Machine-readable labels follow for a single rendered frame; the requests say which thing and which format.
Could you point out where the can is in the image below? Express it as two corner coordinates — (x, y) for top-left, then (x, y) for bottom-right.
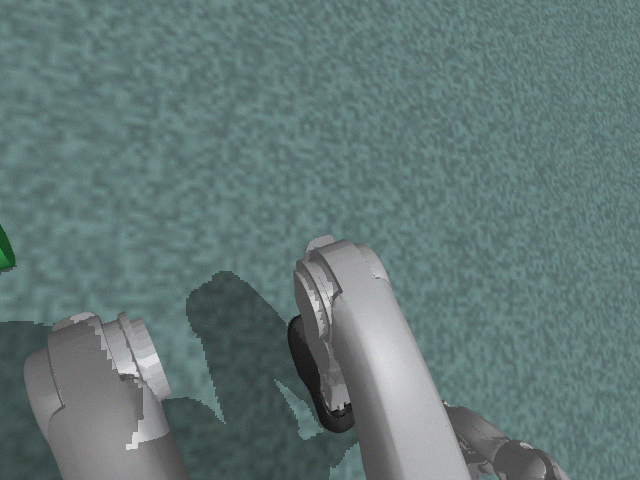
(0, 225), (16, 270)

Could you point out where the right robot foot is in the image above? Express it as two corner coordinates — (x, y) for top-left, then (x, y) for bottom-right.
(287, 314), (355, 433)

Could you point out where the right robot arm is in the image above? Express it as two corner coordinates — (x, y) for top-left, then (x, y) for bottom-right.
(493, 439), (571, 480)

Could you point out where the right robot hand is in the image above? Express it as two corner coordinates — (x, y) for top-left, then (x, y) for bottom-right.
(441, 399), (511, 480)

